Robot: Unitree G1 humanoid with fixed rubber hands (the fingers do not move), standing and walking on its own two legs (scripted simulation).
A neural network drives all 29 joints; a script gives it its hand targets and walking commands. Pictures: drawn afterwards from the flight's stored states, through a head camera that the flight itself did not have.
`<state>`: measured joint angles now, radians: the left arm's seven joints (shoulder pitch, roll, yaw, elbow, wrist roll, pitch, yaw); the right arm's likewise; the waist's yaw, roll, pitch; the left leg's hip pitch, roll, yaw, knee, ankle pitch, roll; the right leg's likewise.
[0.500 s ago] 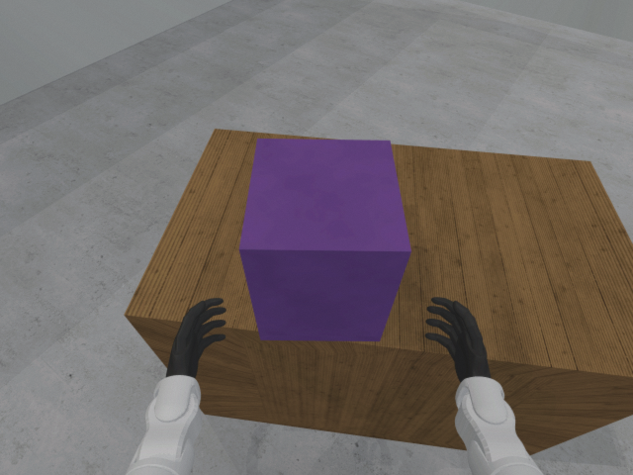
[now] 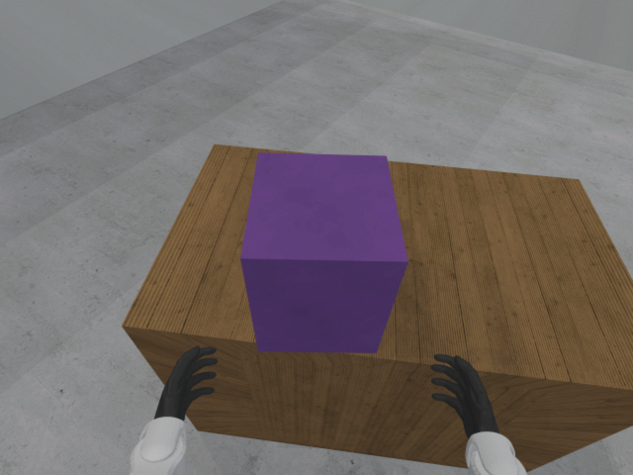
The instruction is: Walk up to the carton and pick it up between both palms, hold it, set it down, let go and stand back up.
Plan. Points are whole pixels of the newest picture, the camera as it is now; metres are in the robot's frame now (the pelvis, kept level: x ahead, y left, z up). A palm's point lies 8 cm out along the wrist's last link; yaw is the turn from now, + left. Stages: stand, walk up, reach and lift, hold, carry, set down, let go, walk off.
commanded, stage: set down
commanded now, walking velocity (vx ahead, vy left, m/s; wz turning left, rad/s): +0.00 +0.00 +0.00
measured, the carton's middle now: (319, 257) +0.43 +0.03 +0.00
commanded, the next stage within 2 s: let go in 0.60 s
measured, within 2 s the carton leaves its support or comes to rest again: neither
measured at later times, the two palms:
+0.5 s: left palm (157, 447) +0.16 +0.23 -0.07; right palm (494, 455) +0.17 -0.21 -0.07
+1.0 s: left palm (157, 451) +0.16 +0.23 -0.08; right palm (506, 473) +0.15 -0.22 -0.08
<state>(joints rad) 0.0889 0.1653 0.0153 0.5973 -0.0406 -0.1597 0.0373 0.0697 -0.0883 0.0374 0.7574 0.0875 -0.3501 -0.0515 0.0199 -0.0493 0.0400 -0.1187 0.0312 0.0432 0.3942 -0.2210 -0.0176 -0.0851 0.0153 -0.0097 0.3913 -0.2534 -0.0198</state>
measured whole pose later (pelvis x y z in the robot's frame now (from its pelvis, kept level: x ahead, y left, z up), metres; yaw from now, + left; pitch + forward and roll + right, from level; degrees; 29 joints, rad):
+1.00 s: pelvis +0.00 +0.01 +0.00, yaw -1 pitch -5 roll +0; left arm 0.18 0.19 0.01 0.53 0.00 0.12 0.00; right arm 0.17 -0.18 -0.03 0.74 -0.02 -0.21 0.02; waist 0.01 -0.01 0.08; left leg -0.08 0.03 0.05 0.38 -0.22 -0.01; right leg -0.05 0.01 0.00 0.37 -0.24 -0.01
